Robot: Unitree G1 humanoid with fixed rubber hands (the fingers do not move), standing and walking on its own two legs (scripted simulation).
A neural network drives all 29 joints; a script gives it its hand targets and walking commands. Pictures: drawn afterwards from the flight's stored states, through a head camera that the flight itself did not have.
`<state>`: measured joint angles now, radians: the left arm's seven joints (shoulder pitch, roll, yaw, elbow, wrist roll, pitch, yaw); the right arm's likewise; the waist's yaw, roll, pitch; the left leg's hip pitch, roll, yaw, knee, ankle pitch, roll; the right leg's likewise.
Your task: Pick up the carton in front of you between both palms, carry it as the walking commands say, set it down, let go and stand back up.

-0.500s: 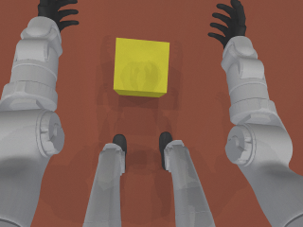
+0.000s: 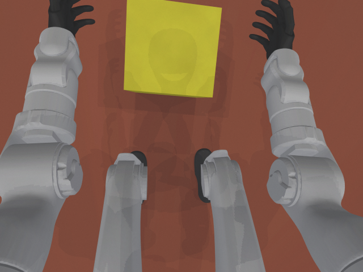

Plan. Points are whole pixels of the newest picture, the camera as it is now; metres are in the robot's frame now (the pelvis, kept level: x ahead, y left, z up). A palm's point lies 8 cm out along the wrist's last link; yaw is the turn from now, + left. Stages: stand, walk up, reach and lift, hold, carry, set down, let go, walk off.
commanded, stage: reach and lift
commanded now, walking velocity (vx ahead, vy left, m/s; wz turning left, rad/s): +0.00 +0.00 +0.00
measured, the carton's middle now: (170, 58) +0.51 +0.01 -0.39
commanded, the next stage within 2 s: none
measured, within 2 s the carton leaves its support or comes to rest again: leaves its support in 1.30 s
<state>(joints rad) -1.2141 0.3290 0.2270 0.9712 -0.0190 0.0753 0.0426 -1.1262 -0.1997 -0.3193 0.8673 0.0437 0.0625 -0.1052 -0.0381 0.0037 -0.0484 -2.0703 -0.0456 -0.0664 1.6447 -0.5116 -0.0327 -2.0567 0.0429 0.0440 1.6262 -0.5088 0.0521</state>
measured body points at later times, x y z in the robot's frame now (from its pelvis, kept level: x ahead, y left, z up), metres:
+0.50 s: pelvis -0.04 +0.00 -0.14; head +0.34 +0.01 +0.09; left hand +0.53 +0.19 -0.34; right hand +0.51 -0.18 -0.33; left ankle +0.07 +0.12 -0.48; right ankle +0.08 -0.13 -0.48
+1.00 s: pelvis -0.04 +0.00 -0.14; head +0.33 +0.01 +0.09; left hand +0.53 +0.16 -0.33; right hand +0.51 -0.15 -0.33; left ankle +0.07 +0.12 -0.48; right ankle +0.08 -0.13 -0.48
